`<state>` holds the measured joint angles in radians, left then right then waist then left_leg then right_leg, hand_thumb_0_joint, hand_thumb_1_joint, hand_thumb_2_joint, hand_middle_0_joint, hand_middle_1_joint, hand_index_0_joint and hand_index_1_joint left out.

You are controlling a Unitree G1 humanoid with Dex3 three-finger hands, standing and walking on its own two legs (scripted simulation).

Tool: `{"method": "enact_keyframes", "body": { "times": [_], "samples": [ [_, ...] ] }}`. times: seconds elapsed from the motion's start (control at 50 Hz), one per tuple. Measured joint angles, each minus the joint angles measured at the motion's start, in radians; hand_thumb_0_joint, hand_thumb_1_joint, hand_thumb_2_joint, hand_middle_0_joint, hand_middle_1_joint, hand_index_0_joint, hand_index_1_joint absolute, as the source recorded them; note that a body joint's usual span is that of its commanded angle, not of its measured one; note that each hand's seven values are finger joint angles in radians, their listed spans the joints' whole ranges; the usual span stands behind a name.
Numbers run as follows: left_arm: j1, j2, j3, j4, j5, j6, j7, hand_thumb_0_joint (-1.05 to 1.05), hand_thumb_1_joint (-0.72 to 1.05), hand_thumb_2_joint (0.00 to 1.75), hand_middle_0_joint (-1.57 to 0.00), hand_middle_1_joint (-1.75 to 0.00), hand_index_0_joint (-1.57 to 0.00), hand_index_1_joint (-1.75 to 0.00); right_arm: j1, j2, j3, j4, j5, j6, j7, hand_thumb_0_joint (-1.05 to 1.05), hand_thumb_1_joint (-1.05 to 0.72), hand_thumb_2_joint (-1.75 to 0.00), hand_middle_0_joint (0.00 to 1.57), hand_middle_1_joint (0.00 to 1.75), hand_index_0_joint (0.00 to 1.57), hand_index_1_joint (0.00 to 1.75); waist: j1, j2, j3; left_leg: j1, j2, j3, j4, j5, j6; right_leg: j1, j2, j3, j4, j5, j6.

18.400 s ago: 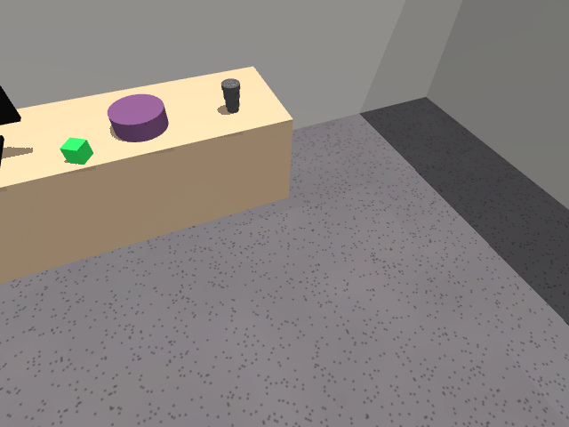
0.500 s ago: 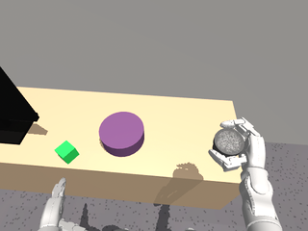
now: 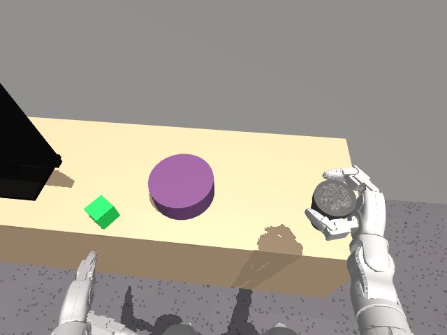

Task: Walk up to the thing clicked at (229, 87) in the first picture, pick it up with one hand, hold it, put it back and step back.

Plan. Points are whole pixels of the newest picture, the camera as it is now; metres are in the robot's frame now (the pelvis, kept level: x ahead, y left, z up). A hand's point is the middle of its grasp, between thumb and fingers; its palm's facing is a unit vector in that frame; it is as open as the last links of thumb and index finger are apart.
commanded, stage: crouch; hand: right
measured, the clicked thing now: (327, 210) +0.36 -0.17 +0.00
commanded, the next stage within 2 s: lower in 1.04 s
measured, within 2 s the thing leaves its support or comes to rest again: neither
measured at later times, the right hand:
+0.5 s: hand (319, 186) +0.44 -0.18 -0.05, palm faces +0.15 +0.99 +0.02, open 9.8 cm
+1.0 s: hand (315, 184) +0.47 -0.18 -0.09, palm faces +0.15 +0.99 +0.01, open 9.8 cm
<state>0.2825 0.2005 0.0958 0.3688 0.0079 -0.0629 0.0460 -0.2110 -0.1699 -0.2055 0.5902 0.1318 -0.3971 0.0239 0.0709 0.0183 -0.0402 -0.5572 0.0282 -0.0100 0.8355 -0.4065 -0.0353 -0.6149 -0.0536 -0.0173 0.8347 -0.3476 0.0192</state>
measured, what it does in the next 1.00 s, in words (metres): lowers itself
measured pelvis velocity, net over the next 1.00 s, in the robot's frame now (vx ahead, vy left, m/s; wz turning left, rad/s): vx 0.00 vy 0.00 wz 0.03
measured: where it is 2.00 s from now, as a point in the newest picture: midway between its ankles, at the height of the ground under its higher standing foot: outside the picture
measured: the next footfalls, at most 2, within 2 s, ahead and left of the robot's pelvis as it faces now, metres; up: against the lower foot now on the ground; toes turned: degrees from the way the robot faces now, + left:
none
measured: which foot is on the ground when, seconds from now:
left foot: down 0.00-1.00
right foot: down 0.00-1.00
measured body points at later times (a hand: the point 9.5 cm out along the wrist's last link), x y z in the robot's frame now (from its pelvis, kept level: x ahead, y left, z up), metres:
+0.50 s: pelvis -0.01 -0.01 -0.06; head +0.11 -0.05 +0.38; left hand +0.14 +0.26 -0.05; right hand +0.43 -0.23 -0.05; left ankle +0.01 +0.14 -0.70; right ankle +0.04 -0.13 -0.70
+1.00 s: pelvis +0.00 +0.00 -0.08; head +0.14 -0.05 +0.34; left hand +0.15 +0.26 -0.06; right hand +0.46 -0.23 -0.09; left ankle +0.01 +0.14 -0.70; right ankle +0.04 -0.13 -0.70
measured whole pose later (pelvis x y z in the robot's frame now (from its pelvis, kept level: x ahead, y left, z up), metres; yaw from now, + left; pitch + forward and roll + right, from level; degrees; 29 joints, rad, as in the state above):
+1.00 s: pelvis +0.00 +0.00 -0.08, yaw +2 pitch +24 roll +4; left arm 0.39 0.23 0.06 -0.09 0.09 0.00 -0.05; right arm -0.63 -0.39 -0.47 1.04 0.01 -0.55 0.03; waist 0.25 0.02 -0.14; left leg -1.11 -0.02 0.02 1.24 -0.56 -0.03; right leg -1.21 -0.10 0.05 1.30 -0.52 0.02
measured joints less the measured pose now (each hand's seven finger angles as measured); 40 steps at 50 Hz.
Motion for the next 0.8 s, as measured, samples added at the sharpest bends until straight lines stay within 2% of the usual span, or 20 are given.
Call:
{"method": "enact_keyframes", "body": {
  "times": [0.24, 0.36, 0.5, 0.64, 0.8],
  "samples": [
    [0.046, -0.011, -0.027, -0.164, 0.041, -0.014, -0.027, -0.01, -0.53, 0.05, -0.05, -0.06, -0.06, -0.05, -0.227, -0.080, -0.100, 0.236, -0.044, -0.098, -0.007, -0.04, 0.40, -1.08, 0.70, 1.08, 0.76, 1.08, 0.063, 0.032, -0.027, -0.243, -0.013, -0.002, 0.172, -0.051, -0.002, -0.250, -0.013, 0.010, 0.186, -0.058, -0.002],
    [0.080, 0.006, -0.015, -0.240, 0.057, 0.004, -0.046, -0.01, -0.52, 0.05, -0.06, -0.06, -0.06, -0.06, -0.311, -0.114, -0.143, 0.331, -0.067, -0.126, -0.015, -0.04, 0.40, -1.08, 0.70, 1.08, 0.75, 1.08, 0.093, 0.026, -0.057, -0.330, -0.019, -0.002, 0.232, -0.073, -0.006, -0.344, -0.020, 0.014, 0.260, -0.089, -0.006],
    [0.098, 0.015, -0.022, -0.321, 0.071, 0.029, -0.066, -0.01, -0.52, 0.04, -0.06, -0.06, -0.06, -0.05, -0.348, -0.133, -0.181, 0.377, -0.095, -0.145, -0.018, -0.04, 0.40, -1.08, 0.70, 1.08, 0.76, 1.08, 0.116, 0.022, -0.078, -0.410, -0.027, -0.001, 0.293, -0.098, -0.009, -0.430, -0.027, 0.021, 0.333, -0.120, -0.008],
    [0.109, 0.016, -0.030, -0.385, 0.079, 0.047, -0.081, -0.01, -0.51, 0.04, -0.06, -0.06, -0.06, -0.05, -0.359, -0.157, -0.209, 0.378, -0.106, -0.152, -0.024, -0.04, 0.40, -1.08, 0.70, 1.07, 0.76, 1.08, 0.136, 0.016, -0.084, -0.464, -0.032, 0.010, 0.337, -0.119, -0.007, -0.492, -0.031, 0.035, 0.384, -0.141, -0.006],
    [0.111, 0.037, -0.020, -0.419, 0.082, 0.058, -0.086, -0.01, -0.51, 0.04, -0.05, -0.06, -0.06, -0.05, -0.391, -0.184, -0.227, 0.409, -0.116, -0.149, -0.017, -0.04, 0.40, -1.08, 0.71, 1.07, 0.76, 1.08, 0.154, 0.008, -0.097, -0.510, -0.038, 0.023, 0.374, -0.137, -0.002, -0.545, -0.036, 0.052, 0.429, -0.160, -0.001]
  ]
}}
